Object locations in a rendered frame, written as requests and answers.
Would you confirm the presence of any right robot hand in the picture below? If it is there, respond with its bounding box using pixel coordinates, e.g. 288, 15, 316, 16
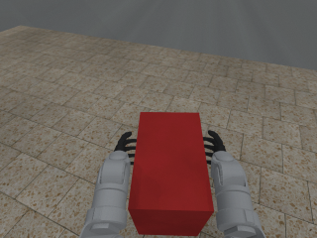
203, 130, 227, 165

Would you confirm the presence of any right robot forearm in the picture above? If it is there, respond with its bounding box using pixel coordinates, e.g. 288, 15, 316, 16
210, 151, 266, 238

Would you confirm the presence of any carton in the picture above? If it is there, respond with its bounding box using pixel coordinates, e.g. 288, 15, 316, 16
128, 112, 214, 236

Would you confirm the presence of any left robot hand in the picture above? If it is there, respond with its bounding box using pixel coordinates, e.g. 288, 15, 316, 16
114, 131, 137, 166

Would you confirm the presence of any left robot forearm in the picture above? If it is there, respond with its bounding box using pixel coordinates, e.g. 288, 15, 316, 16
79, 150, 131, 238

